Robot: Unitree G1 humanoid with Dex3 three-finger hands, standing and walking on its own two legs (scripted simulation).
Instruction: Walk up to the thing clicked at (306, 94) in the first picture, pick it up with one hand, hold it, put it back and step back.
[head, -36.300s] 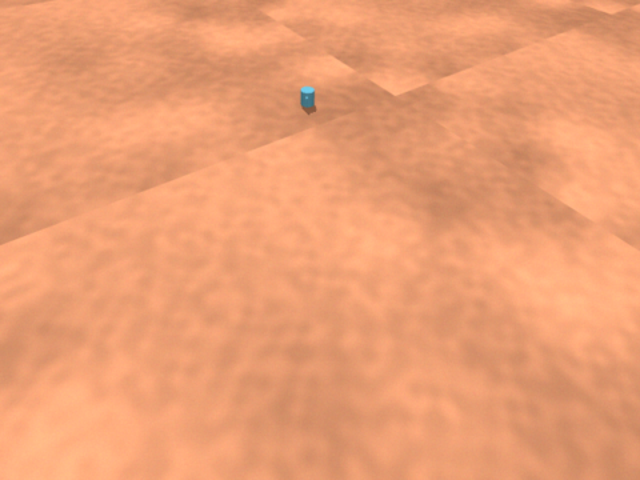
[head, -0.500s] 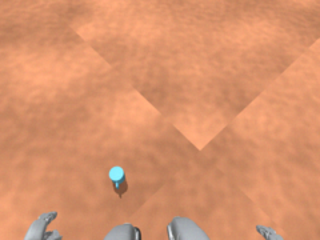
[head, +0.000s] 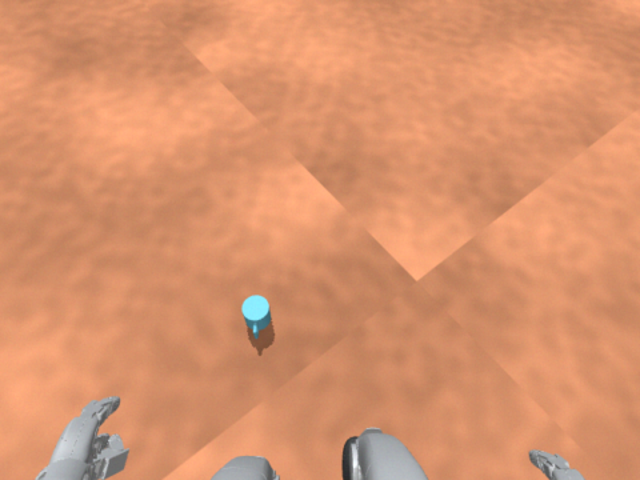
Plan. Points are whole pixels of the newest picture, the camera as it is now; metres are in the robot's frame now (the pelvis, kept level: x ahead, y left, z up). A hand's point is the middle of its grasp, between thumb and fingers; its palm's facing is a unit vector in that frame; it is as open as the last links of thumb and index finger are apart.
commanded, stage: step back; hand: left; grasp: from above
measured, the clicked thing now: (256, 318) +0.55 +0.18 -0.71
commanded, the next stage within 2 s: none
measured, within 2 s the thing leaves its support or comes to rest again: neither
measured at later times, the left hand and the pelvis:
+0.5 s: hand out of the picture -0.08 +0.23 -0.13, palm faces -0.09 -0.90 -0.42, open 7.4 cm; pelvis -0.16 -0.03 +0.00, yaw -5 degrees
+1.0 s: hand out of the picture -0.22 +0.22 -0.14, palm faces +0.00 -0.93 -0.36, open 7.4 cm; pelvis -0.34 -0.04 +0.01, yaw -1 degrees
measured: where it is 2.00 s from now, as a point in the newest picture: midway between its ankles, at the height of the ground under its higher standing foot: outside the picture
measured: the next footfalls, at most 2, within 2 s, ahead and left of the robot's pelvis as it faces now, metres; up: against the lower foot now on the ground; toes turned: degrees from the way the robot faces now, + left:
right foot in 0.40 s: -0.14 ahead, -0.14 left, +0.00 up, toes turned -3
left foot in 0.80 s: -0.24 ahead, +0.09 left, +0.00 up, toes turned -1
